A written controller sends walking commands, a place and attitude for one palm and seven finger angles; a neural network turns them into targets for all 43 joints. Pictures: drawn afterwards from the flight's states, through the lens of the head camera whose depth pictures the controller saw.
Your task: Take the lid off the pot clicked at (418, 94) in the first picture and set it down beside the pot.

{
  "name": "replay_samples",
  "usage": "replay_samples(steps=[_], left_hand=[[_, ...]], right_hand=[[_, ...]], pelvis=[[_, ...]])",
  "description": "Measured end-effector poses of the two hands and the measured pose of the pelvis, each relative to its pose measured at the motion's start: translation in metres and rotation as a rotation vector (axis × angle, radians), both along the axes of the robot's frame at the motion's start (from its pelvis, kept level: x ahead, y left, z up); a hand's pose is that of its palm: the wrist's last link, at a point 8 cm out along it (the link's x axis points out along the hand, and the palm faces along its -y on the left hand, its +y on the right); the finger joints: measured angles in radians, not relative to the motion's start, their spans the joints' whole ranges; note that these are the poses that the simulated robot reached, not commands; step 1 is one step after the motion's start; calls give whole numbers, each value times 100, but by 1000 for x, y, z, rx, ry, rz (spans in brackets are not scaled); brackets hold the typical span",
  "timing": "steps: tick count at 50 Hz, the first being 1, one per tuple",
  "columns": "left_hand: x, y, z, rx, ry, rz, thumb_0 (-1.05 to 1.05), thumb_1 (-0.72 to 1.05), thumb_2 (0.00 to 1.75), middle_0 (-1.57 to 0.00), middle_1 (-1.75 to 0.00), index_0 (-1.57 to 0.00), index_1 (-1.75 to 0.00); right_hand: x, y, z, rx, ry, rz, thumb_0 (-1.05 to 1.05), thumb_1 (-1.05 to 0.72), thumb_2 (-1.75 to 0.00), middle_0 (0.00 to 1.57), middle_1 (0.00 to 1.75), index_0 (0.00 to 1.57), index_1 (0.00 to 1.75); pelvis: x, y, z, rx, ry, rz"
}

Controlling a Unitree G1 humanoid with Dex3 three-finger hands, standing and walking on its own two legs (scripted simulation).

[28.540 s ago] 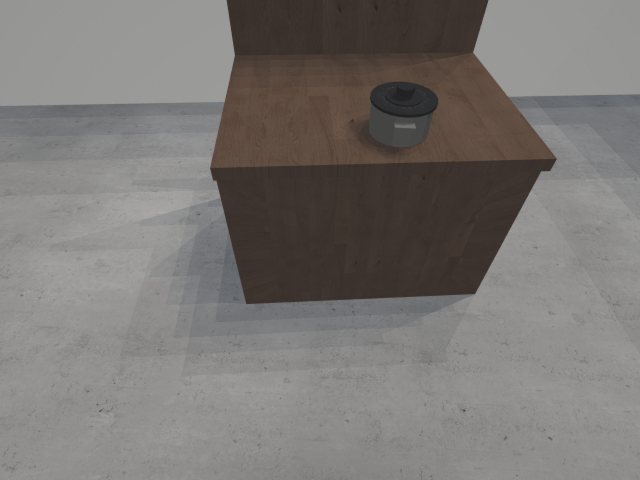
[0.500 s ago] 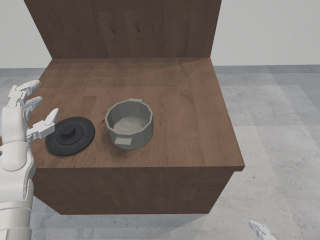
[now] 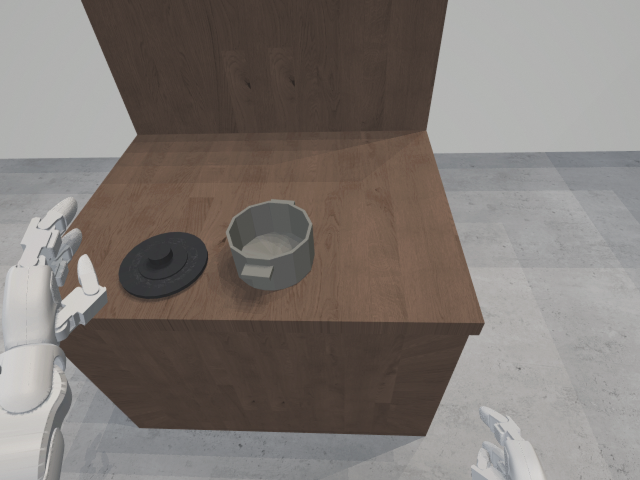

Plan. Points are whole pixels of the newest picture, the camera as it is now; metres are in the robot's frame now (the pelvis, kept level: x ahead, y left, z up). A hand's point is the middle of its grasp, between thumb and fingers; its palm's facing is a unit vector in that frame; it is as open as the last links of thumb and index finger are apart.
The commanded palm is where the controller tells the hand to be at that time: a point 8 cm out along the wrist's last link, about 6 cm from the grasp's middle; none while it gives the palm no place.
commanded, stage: draw the hand back to the body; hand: left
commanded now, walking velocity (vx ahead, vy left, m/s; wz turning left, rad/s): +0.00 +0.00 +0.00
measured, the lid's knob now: (160, 254) +0.52 +0.39 -0.08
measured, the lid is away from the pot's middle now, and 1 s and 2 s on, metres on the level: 0.23 0.23 0.23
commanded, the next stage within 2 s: step back with the hand held close in 0.56 s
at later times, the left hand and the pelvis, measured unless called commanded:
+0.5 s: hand (77, 365) +0.17 +0.24 +0.16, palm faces +0.37 -0.84 -0.41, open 7.4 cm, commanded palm +0.13 +0.29 +0.17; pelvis +0.00 +0.01 +0.00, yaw +0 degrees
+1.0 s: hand (77, 360) +0.19 +0.26 +0.14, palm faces +0.20 -0.85 -0.48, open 7.4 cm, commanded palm +0.12 +0.32 +0.17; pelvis -0.02 +0.04 -0.01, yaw -2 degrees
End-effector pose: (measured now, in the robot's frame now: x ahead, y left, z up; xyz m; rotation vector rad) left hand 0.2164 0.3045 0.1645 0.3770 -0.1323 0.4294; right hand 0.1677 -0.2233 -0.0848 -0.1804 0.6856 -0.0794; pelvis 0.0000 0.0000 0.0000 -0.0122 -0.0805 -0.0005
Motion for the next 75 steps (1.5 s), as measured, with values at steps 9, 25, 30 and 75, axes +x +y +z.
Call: replay_samples(steps=[9,25,30,75], left_hand=[[-35,-11,4,39,-8,-34,2,89,90,-21,-30,-21,-31],[-82,-22,9,93,9,-71,2,89,90,-21,-30,-21,-31],[-81,-15,9,88,5,-50,2,89,90,-21,-30,-21,-31],[-136,8,-1,211,-87,-191,2,89,90,-21,-30,-21,-31]], right_hand=[[-6,2,3,-1,-36,3,1,-90,-90,20,30,20,30],[9,17,14,-14,-106,32,1,-90,-90,20,30,20,30],[14,24,16,-14,-107,41,1,-90,-90,20,30,20,30],[-100,27,7,-104,-12,-71,1,-90,-90,21,30,21,30]], pelvis=[[-7,2,0,0,-14,-2],[-5,11,-2,-5,-19,-1],[-4,14,-2,-6,-19,0],[-82,43,-23,-1,52,0]])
